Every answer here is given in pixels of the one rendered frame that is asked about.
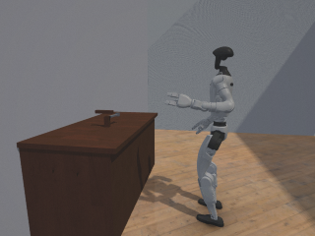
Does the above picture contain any right robot shin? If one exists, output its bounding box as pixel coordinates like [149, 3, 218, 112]
[212, 171, 218, 196]

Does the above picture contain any right robot forearm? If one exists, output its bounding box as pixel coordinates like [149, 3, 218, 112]
[206, 115, 215, 124]

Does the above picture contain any right robot hand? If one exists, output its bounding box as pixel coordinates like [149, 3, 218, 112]
[192, 119, 210, 135]

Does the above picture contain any left robot forearm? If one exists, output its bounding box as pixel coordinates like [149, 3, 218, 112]
[190, 99, 233, 114]

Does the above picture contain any tap lever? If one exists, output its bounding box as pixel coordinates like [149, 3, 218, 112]
[109, 112, 120, 118]

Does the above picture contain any left robot foot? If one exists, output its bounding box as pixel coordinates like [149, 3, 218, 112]
[196, 214, 224, 227]

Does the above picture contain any counter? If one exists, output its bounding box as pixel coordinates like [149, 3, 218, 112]
[17, 110, 158, 236]

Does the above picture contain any left robot hand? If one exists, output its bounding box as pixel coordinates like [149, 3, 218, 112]
[164, 92, 192, 108]

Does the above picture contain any robot left upper arm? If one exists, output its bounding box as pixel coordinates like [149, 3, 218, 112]
[212, 75, 235, 114]

